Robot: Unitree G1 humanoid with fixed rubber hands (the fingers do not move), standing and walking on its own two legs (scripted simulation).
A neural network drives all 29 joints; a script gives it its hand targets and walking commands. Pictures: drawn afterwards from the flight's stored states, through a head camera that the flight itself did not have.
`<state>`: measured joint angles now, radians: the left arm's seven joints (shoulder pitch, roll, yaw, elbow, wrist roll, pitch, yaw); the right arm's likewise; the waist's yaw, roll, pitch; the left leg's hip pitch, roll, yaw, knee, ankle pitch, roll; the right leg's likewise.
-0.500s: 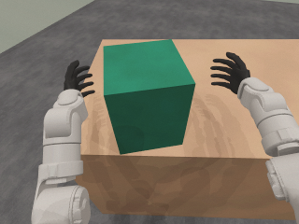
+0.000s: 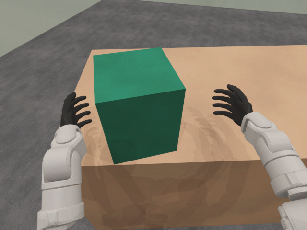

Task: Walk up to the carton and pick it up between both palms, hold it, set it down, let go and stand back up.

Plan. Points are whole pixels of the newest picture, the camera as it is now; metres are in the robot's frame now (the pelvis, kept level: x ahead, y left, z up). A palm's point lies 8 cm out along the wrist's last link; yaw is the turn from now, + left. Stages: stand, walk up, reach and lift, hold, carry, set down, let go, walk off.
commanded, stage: set down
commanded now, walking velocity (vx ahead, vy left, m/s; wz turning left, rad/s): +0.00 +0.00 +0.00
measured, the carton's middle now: (137, 106) +0.45 +0.08 +0.09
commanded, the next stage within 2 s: let go in 1.78 s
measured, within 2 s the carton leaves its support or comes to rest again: neither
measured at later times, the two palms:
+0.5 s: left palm (73, 151) +0.27 +0.21 +0.11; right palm (248, 143) +0.32 -0.21 +0.09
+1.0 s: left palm (77, 182) +0.23 +0.21 +0.04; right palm (253, 183) +0.25 -0.22 +0.03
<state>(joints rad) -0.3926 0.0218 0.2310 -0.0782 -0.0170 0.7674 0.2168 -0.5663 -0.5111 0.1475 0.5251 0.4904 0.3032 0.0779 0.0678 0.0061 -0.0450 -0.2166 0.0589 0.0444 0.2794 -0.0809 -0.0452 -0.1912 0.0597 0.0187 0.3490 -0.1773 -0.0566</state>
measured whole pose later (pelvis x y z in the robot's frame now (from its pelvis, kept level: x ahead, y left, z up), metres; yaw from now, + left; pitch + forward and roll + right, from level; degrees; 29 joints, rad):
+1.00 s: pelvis +0.01 +0.01 +0.00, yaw -2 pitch -2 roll +1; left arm 0.16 0.01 0.06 -0.05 0.01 0.27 0.21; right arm 0.10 -0.42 0.07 0.26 0.37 -0.02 0.14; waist 0.06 -0.02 0.02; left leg -0.13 0.05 0.05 0.26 -0.09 -0.04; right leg -0.12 0.06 0.05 0.33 -0.18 -0.05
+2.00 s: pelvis +0.01 +0.02 +0.00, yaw +1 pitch -5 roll +1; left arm 0.13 0.14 0.04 0.20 -0.02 0.13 -0.04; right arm 0.20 -0.24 0.01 0.49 0.04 0.02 0.03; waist 0.07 0.03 0.04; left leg -0.06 0.02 0.03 0.28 -0.13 -0.01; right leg -0.02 0.03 0.01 0.31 -0.20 -0.03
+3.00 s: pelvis +0.02 +0.04 -0.01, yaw +5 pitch -1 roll -1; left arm 0.31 0.28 0.05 0.72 0.02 0.00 0.00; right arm 0.33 -0.22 -0.05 0.67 -0.02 -0.04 0.02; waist 0.01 -0.05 0.06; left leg -0.27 -0.01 -0.02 0.54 -0.25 0.02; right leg -0.16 0.00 -0.04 0.49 -0.30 0.01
